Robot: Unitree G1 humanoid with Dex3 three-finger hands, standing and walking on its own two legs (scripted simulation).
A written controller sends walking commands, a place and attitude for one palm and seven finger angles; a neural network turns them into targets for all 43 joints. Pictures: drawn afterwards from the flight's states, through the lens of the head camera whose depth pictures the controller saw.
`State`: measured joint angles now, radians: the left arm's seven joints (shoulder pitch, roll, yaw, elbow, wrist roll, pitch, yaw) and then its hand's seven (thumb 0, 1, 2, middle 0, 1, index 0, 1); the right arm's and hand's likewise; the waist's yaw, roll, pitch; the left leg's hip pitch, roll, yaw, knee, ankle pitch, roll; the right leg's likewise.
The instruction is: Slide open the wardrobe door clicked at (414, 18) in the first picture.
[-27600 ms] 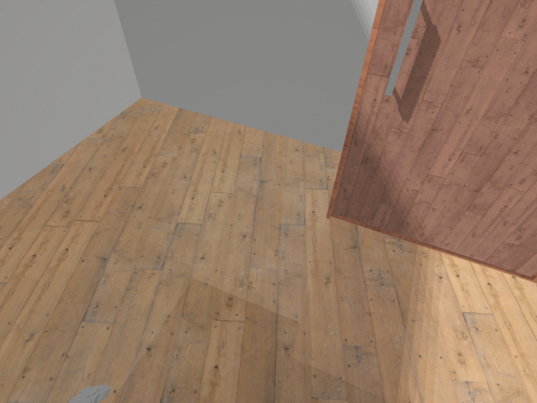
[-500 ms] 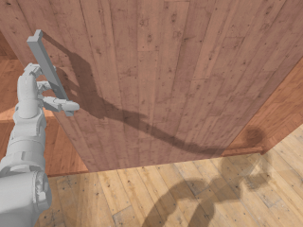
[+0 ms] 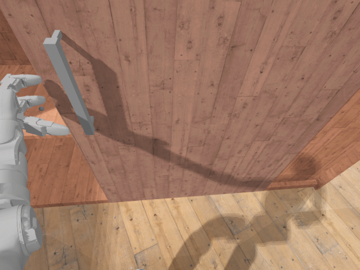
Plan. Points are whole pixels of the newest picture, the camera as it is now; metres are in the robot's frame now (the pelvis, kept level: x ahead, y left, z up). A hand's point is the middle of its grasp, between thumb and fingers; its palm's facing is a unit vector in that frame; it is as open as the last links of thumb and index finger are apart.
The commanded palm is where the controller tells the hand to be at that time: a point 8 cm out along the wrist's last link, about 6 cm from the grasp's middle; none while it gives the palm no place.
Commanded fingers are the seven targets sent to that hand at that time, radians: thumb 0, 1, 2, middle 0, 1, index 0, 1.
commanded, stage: slip the hand off the handle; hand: left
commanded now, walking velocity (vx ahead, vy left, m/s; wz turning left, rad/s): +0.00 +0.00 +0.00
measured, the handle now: (76, 90) +0.49 +0.27 +0.11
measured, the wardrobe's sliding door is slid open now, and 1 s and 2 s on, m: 0.49 0.49 0.49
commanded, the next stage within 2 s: draw the hand back to the body in 1.22 s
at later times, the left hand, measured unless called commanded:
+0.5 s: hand (32, 125) +0.38 +0.33 +0.10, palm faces +0.34 -0.92 -0.21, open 14.6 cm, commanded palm +0.33 +0.36 +0.11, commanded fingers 0.00 -0.55 0.20 -0.25 -1.15 -0.25 -1.15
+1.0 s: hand (22, 158) +0.30 +0.31 +0.10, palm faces +0.38 -0.90 -0.21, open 14.6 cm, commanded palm +0.27 +0.35 +0.11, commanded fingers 0.00 -0.55 0.20 -0.25 -1.15 -0.25 -1.15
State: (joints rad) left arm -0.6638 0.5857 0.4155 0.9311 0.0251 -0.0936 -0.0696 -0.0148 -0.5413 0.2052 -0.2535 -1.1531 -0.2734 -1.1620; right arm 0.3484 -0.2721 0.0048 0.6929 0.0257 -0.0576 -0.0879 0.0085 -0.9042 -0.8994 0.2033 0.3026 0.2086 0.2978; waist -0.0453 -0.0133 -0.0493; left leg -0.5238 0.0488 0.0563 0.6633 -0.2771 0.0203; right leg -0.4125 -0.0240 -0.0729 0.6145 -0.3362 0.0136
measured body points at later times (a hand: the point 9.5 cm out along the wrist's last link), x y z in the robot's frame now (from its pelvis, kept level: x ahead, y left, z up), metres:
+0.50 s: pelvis +0.01 +0.00 +0.00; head +0.04 +0.01 +0.45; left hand +0.36 +0.37 +0.11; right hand +0.08 -0.27 -0.10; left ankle +0.03 +0.11 -0.72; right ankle -0.02 -0.13 -0.72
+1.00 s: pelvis +0.00 -0.02 +0.00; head +0.00 -0.02 +0.45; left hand +0.27 +0.35 +0.12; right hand +0.17 -0.26 -0.08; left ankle +0.03 +0.11 -0.72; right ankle -0.02 -0.13 -0.72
